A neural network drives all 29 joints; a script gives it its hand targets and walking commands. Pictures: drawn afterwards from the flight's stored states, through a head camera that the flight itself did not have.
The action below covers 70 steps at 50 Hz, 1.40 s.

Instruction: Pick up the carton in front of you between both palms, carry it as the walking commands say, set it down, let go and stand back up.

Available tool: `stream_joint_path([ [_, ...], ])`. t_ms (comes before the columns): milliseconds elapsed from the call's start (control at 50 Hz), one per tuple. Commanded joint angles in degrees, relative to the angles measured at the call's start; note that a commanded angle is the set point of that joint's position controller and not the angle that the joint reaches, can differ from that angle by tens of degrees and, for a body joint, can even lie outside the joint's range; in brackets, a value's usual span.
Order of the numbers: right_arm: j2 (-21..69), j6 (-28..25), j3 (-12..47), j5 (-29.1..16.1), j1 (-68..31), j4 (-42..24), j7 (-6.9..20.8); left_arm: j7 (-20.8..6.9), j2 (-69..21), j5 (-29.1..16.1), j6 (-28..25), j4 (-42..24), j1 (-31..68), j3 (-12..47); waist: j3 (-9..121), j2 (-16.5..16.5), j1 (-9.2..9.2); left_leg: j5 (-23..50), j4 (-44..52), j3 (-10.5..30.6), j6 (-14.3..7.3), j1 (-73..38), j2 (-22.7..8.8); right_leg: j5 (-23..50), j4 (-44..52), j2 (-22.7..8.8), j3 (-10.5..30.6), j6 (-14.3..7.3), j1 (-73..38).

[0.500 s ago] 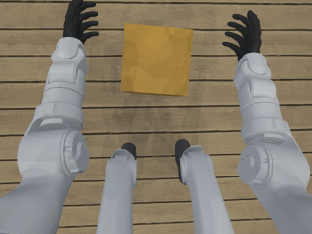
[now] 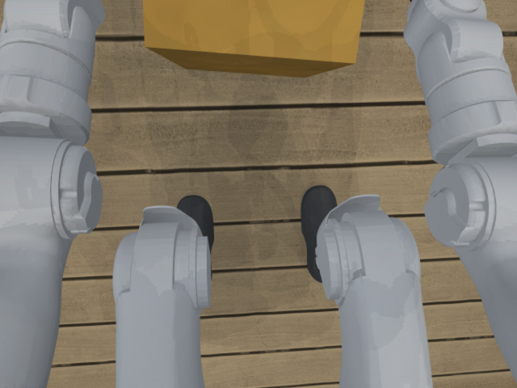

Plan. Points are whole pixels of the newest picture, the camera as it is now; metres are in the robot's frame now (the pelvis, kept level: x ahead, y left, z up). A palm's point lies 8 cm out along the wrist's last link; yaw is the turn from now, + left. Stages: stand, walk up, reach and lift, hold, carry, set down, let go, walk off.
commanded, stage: reach and lift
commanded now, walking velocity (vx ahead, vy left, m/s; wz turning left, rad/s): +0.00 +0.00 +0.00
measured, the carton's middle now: out of the picture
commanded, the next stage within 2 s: none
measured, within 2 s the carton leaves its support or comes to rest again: leaves its support in 0.94 s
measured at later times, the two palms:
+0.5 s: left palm out of the picture +0.58 +0.17 -0.19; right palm out of the picture +0.56 -0.16 -0.19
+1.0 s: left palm out of the picture +0.57 +0.16 -0.17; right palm out of the picture +0.56 -0.14 -0.16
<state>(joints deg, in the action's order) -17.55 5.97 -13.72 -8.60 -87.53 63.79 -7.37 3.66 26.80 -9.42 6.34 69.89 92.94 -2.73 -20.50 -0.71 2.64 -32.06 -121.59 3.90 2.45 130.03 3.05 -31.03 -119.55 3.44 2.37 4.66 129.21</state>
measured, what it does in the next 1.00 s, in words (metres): stands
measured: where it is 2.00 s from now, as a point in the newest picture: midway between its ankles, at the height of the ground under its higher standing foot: (259, 254)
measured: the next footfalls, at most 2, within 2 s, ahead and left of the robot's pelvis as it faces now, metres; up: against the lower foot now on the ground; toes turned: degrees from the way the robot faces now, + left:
none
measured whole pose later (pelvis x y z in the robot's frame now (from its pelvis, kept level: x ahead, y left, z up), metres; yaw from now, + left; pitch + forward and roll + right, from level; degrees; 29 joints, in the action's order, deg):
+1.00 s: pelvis +0.02 +0.00 -0.02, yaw +1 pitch +38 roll -2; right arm -10.6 14.8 -16.7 -5.8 -78.2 47.5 -10.1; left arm 7.2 16.1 -4.2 15.3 51.4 81.2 -8.0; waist -17.5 -1.1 1.2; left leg -36.1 -127.4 3.7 2.6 129.3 4.1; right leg -34.9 -125.8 5.0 3.8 5.3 128.8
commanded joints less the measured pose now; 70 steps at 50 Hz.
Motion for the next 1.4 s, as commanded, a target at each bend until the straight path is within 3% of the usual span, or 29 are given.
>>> stream_joint_path([
  [0,-9.0,-2.5,0.4,-0.4,-16.5,-5.5,-0.1,0.2,7.7,-1.2,-2.4,-6.7,19.1,0.3,69.9,3.5,1.12,14.5,7.4,-4.5,0.1,-33.1,-2.2,16.4,4.8,-2.0,-6.6,-0.9,-34.5],
  [140,-8.0,-4.1,4.6,-4.0,-15.2,-5.7,-0.6,0.8,6.5,-2.9,-3.8,-7.0,16.4,1.7,74.5,3.7,-0.52,25.8,2.9,-4.7,-0.1,-38.1,-1.5,26.3,0.7,-1.1,-6.4,-0.9,-37.5],
  [200,-7.4,-4.2,4.6,-4.1,-12.8,-5.7,-1.2,1.0,5.2,-3.5,-3.7,-7.8,14.5,2.6,77.2,4.0,0.29,27.1,2.6,-4.9,-0.2,-39.4,-1.2,27.9,0.4,-0.6,-6.8,-1.1,-38.9],
  [300,-6.3,-3.8,3.3,-2.4,-10.0,-3.1,-1.2,0.7,3.8,-3.0,-3.4,-4.9,11.9,2.1,69.6,4.0,0.82,21.9,3.8,-4.6,-0.1,-34.8,-1.1,22.7,1.5,-0.8,-6.5,-1.2,-34.0],
  [480,-1.6,-3.4,6.1,-3.6,-17.8,-4.5,-0.6,0.3,-0.1,-3.5,-3.2,-5.0,18.6,4.2,65.9,3.0,-0.23,15.2,5.5,-4.7,-0.6,-32.1,-0.9,16.9,2.8,-0.5,-6.2,-1.6,-34.9],
  [540,1.4,-3.0,4.6,-1.5,-19.3,-4.1,-0.2,-0.1,-3.7,-1.4,-2.8,-4.5,20.2,2.9,64.1,3.1,-0.14,13.8,5.6,-5.0,-0.3,-32.8,-0.4,15.9,2.9,0.3,-6.4,-1.6,-36.3],
  [560,3.4,-2.7,3.9,-0.4,-19.9,-4.4,0.2,-0.4,-5.8,0.0,-2.5,-4.5,20.4,2.1,63.4,3.1,-0.27,13.5,5.6,-5.1,-0.2,-33.3,-0.1,15.7,2.9,0.7,-6.4,-1.5,-36.5],
  [580,14.5,-2.1,7.1,-0.3,-24.2,-5.9,2.2,-2.4,-17.1,-0.1,-2.0,-6.1,24.3,5.0,63.7,3.1,-0.64,13.9,5.4,-5.1,-0.6,-33.6,0.8,15.7,2.8,1.5,-6.4,-1.7,-36.8],
  [640,41.1,0.8,9.5,2.3,-31.7,-8.3,10.4,-10.4,-45.0,3.0,0.8,-5.8,27.2,5.7,58.3,3.3,-1.09,12.5,4.7,-6.2,-1.5,-31.8,2.3,13.2,2.0,2.7,-7.0,-2.1,-33.2],
  [680,48.9,3.0,9.2,3.9,-31.7,-10.0,14.2,-14.1,-53.8,4.4,2.5,-7.9,25.1,4.3,56.0,2.8,-1.54,12.5,4.1,-7.0,-2.0,-29.1,2.9,12.5,1.4,3.3,-7.6,-2.4,-30.7],
  [740,53.6,5.0,10.1,3.9,-30.6,-12.5,17.0,-16.8,-59.1,5.4,4.4,-10.8,22.0,3.3,55.0,2.0,-2.05,13.5,3.7,-7.2,-2.7,-27.5,3.0,13.2,0.9,3.4,-7.9,-2.9,-28.8],
  [840,59.8,5.6,14.8,-0.5,-30.7,-18.3,17.5,-16.7,-64.9,2.1,5.2,-18.9,24.0,9.1,69.5,3.0,-1.69,22.0,3.1,-7.4,-2.6,-34.8,3.3,21.6,-0.2,3.9,-8.5,-3.1,-33.5],
  [920,64.5,6.5,21.2,-4.4,-33.0,-27.1,16.1,-14.9,-70.7,-1.9,5.9,-32.0,27.1,15.2,95.9,4.2,-1.52,35.6,2.7,-7.6,-1.9,-50.5,3.9,32.1,0.1,4.4,-9.3,-2.7,-40.8],
  [980,67.6,8.6,24.5,-4.1,-32.7,-34.1,15.1,-13.5,-75.3,-2.2,7.9,-39.3,27.2,18.3,113.5,5.2,-0.84,41.7,3.9,-8.0,-0.8,-58.9,4.9,35.6,2.2,5.3,-9.8,-2.0,-44.3],
  [1020,68.5,9.7,25.7,-3.2,-31.4,-36.8,14.5,-12.6,-77.4,-1.2,9.5,-40.4,24.4,18.8,115.7,5.4,-0.78,39.3,6.4,-8.4,-0.3,-58.5,5.7,33.7,4.4,5.8,-10.0,-1.8,-45.4],
  [1080,70.2,11.4,23.0,0.6,-25.6,-31.8,14.9,-12.9,-80.5,2.3,11.8,-33.0,16.3,14.9,101.1,4.9,-0.49,30.4,11.4,-8.9,0.3,-50.6,6.3,25.6,9.2,6.0,-10.2,-1.5,-39.3],
  [1140,70.9,12.8,14.5,7.5,-20.8,-23.5,16.1,-14.1,-81.2,9.0,12.9,-22.8,11.2,6.8,81.7,4.5,-0.04,15.0,17.0,-9.3,0.1,-37.4,6.5,13.4,14.6,6.2,-10.0,-2.1,-32.7],
  [1180,70.6,13.5,9.5,11.7,-19.2,-20.0,16.7,-14.7,-80.1,12.9,13.2,-19.5,10.7,1.4,75.7,4.1,-0.07,9.4,20.3,-9.3,-0.4,-33.8,6.6,8.9,17.8,6.2,-9.7,-2.5,-31.5],
  [1280,70.6,13.8,5.2,15.6,-20.2,-18.3,17.4,-15.3,-78.6,17.5,13.1,-17.3,11.9,-4.8,75.3,2.8,-1.22,6.0,25.6,-9.4,-1.4,-34.9,6.8,5.7,23.1,6.4,-9.0,-2.7,-34.2],
  [1380,73.2,14.6,7.5,15.1,-21.5,-20.1,17.9,-15.8,-80.6,17.6,13.8,-20.0,12.8,-3.7,83.1,1.5,-1.83,5.9,29.4,-9.5,-1.4,-40.6,6.9,5.7,27.0,6.5,-9.0,-2.4,-40.4],
])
